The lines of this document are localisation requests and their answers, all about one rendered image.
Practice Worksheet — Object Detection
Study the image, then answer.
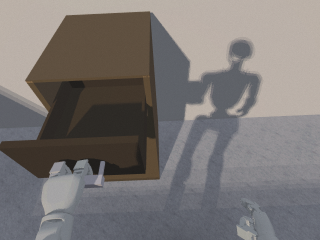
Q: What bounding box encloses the left robot hand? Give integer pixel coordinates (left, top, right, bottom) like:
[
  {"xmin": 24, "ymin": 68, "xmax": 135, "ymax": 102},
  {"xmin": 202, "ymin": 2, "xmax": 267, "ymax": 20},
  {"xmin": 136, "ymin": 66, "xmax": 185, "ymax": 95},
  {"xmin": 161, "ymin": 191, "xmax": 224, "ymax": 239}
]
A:
[{"xmin": 41, "ymin": 159, "xmax": 93, "ymax": 216}]

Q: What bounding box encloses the drawer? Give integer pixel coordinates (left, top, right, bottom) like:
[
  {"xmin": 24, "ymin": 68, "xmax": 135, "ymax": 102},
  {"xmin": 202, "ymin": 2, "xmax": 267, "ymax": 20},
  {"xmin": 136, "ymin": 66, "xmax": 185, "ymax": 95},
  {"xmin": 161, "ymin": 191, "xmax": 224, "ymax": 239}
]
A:
[{"xmin": 0, "ymin": 78, "xmax": 147, "ymax": 178}]

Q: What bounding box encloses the right robot hand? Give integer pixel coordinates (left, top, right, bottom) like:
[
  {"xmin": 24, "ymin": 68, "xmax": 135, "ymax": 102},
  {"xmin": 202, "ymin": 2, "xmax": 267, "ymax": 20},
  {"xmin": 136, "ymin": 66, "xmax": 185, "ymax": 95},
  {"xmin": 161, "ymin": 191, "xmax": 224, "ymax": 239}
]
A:
[{"xmin": 236, "ymin": 198, "xmax": 276, "ymax": 240}]

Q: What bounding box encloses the robot left forearm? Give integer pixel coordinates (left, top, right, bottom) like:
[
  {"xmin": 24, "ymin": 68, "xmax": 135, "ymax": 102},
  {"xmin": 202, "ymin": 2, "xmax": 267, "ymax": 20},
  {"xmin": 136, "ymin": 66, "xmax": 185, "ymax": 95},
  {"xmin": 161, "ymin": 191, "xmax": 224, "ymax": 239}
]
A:
[{"xmin": 35, "ymin": 212, "xmax": 74, "ymax": 240}]

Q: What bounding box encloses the handle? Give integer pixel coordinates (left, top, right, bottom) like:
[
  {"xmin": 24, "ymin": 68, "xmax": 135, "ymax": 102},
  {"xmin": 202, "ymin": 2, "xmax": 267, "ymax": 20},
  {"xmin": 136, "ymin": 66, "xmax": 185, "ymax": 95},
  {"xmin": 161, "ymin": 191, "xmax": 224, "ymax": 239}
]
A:
[{"xmin": 84, "ymin": 161, "xmax": 105, "ymax": 188}]

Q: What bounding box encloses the cabinet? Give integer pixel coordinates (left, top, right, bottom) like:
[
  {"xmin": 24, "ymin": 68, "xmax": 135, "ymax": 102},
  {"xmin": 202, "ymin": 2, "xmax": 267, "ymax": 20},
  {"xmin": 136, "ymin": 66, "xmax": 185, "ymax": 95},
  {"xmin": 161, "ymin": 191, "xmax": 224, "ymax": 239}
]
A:
[{"xmin": 25, "ymin": 11, "xmax": 160, "ymax": 182}]

